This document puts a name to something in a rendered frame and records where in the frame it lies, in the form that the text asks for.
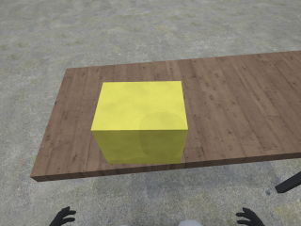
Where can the robot left hand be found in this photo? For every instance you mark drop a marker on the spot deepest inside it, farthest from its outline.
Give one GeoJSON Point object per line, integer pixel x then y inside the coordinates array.
{"type": "Point", "coordinates": [59, 218]}

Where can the table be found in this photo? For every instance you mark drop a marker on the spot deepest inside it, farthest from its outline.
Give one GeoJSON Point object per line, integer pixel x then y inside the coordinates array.
{"type": "Point", "coordinates": [239, 109]}

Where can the robot right hand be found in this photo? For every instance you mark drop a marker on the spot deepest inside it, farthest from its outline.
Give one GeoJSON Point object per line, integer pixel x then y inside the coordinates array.
{"type": "Point", "coordinates": [254, 219]}

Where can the carton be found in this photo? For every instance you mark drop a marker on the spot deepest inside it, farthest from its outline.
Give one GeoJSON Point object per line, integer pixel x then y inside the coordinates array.
{"type": "Point", "coordinates": [141, 122]}

